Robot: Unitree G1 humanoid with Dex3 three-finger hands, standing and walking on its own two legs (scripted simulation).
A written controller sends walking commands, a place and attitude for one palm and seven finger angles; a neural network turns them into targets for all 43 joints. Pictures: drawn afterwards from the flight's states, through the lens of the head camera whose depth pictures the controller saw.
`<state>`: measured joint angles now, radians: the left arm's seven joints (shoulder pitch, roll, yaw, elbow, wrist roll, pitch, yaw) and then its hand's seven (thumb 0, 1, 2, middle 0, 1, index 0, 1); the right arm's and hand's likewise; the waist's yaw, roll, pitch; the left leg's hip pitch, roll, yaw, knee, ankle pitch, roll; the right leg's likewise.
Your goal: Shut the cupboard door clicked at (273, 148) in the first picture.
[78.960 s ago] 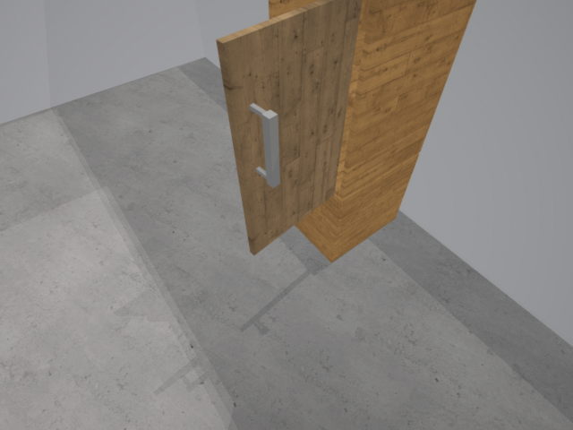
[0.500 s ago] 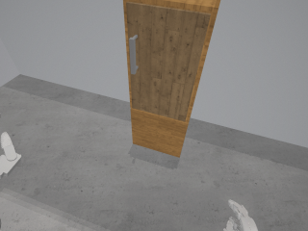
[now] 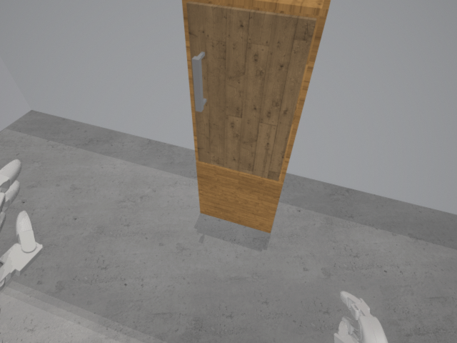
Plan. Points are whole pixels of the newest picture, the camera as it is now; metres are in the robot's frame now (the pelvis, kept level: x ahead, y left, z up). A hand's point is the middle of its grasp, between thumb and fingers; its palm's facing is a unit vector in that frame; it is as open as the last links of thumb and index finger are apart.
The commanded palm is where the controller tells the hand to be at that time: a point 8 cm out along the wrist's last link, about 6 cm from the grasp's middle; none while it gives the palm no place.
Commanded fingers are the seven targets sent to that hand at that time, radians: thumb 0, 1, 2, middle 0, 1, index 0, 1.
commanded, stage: let the arm hang, fingers relaxed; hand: left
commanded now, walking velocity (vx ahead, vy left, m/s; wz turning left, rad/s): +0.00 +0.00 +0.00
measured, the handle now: (200, 82) +0.83 +0.13 +0.04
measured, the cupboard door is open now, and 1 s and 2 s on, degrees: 0 0 0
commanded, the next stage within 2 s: look to check the result in 1.08 s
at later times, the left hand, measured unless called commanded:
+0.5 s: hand out of the picture -0.11 +0.18 -0.17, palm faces +0.04 -0.98 -0.17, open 7.2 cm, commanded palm none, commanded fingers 0.00 0.90 0.90 -0.20 -0.30 -0.20 -0.30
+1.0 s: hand out of the picture -0.03 +0.18 -0.17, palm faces +0.03 -0.98 -0.17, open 7.4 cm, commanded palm none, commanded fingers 0.00 0.90 0.90 -0.20 -0.30 -0.20 -0.30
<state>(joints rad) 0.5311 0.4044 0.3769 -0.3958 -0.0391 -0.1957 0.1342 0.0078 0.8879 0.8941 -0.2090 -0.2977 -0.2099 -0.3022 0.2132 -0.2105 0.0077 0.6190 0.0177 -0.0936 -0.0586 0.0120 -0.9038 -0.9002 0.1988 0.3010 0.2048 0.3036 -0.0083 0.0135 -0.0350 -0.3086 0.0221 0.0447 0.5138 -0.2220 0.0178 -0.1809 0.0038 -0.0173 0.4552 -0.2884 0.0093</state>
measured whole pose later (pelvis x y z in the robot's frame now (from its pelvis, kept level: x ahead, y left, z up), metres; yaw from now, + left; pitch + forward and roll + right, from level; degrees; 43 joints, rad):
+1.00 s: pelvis -0.03 +0.01 +0.00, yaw +0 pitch -2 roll +0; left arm 0.30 0.15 0.02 1.10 0.02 0.00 0.02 0.00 0.91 0.89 -0.20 -0.30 -0.20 -0.30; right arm 0.28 -0.17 -0.02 1.09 -0.02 0.01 -0.02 0.01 -0.91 -0.90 0.20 0.30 0.20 0.30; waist -0.01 0.00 0.00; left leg -0.26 -0.01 0.05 0.42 -0.13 0.04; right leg -0.17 -0.03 -0.01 0.43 -0.24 0.02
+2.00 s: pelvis +0.01 +0.00 +0.01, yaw +0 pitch -2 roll +0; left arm 0.19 0.25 0.02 1.12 0.01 -0.01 0.00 0.00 0.90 0.89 -0.20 -0.30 -0.20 -0.30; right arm 0.15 -0.27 -0.01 1.11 -0.01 -0.01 -0.02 0.00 -0.91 -0.90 0.20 0.30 0.20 0.30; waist -0.01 0.00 0.05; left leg -0.17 0.00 0.05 0.35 -0.15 0.02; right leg -0.06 -0.02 -0.02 0.33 -0.24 0.01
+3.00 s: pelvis +0.02 -0.01 +0.01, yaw +0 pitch -2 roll +0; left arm 0.24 0.22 0.01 1.14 0.01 -0.01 0.01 0.00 0.91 0.89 -0.20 -0.30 -0.20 -0.30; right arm 0.20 -0.23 0.00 1.13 -0.01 0.00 -0.03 0.00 -0.91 -0.90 0.20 0.30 0.20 0.30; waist -0.01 -0.01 0.05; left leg -0.14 0.00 0.04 0.34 -0.17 0.01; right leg -0.02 -0.01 -0.02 0.31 -0.26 0.00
